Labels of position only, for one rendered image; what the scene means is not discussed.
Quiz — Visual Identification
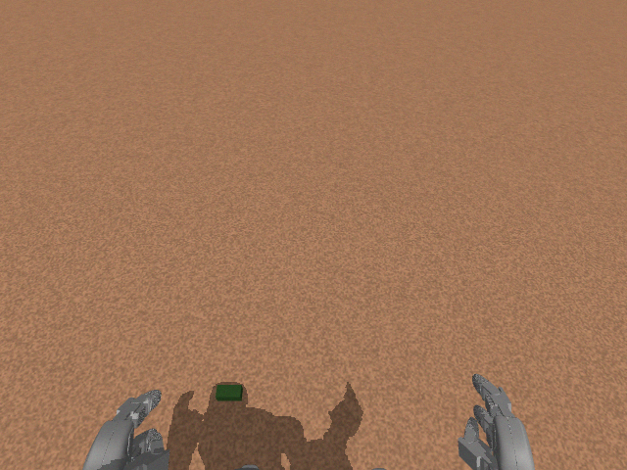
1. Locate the right robot hand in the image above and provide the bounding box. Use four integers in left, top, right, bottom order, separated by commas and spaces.
458, 374, 535, 470

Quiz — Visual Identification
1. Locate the small box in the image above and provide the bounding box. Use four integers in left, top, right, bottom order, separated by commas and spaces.
216, 385, 243, 401

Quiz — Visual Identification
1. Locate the left robot hand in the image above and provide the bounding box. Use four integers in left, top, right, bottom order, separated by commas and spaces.
82, 390, 169, 470

